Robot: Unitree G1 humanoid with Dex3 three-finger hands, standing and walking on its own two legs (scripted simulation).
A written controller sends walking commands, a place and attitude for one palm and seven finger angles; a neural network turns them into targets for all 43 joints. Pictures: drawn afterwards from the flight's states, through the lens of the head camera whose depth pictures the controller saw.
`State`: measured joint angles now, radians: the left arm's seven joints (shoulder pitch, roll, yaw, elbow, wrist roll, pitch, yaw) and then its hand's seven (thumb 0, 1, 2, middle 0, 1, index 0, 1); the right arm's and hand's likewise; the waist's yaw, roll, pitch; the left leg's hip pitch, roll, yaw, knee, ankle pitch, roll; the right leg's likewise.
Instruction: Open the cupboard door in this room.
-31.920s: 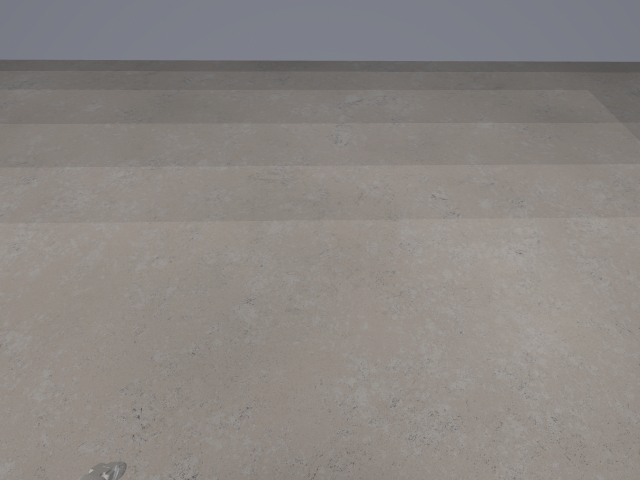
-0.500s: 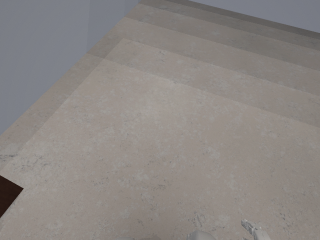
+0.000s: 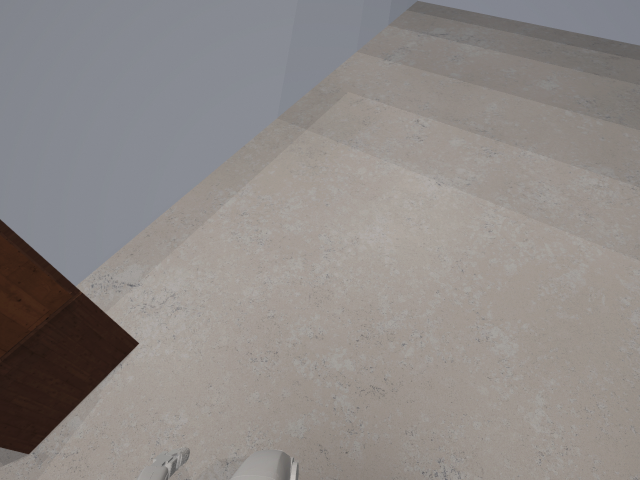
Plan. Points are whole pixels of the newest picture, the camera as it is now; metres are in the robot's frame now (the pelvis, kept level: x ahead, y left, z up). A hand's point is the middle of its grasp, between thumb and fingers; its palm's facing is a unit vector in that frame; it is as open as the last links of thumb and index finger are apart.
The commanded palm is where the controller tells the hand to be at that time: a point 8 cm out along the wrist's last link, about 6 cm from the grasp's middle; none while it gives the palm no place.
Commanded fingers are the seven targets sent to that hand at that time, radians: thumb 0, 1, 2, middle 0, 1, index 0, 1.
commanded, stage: turn to face it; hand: left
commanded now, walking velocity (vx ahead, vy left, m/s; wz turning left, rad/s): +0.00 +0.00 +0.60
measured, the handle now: out of the picture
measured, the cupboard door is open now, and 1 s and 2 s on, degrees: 0 0 0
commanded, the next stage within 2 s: take the last steps up to it in 1.50 s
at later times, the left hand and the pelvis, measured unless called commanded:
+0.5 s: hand out of the picture -0.01 +0.29 -0.17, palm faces +0.33 -0.90 -0.27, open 7.4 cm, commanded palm none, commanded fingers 0.00 0.90 0.90 -0.20 -0.30 -0.20 -0.30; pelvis -0.01 +0.05 +0.00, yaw +17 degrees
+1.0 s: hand out of the picture -0.04 +0.20 -0.15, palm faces +0.57 -0.77 -0.27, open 7.4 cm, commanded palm none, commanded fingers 0.00 0.90 0.90 -0.20 -0.30 -0.20 -0.30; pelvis +0.00 -0.01 +0.00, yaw +37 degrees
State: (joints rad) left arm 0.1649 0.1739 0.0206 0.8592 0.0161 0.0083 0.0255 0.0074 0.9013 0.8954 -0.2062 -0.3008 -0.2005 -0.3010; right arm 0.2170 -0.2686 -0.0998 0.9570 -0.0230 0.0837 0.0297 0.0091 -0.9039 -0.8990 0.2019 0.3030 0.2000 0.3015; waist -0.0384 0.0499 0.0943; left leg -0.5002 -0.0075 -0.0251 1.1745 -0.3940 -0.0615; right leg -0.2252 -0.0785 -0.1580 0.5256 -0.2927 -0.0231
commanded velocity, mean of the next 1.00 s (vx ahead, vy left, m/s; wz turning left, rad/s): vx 0.00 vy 0.00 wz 0.60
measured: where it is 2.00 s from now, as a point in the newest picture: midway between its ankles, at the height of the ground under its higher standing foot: outside the picture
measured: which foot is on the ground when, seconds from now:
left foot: up 0.00-0.24, down 0.26-0.74, up 0.76-1.00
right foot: down 0.00-0.26, up 0.28-0.72, down 0.74-1.00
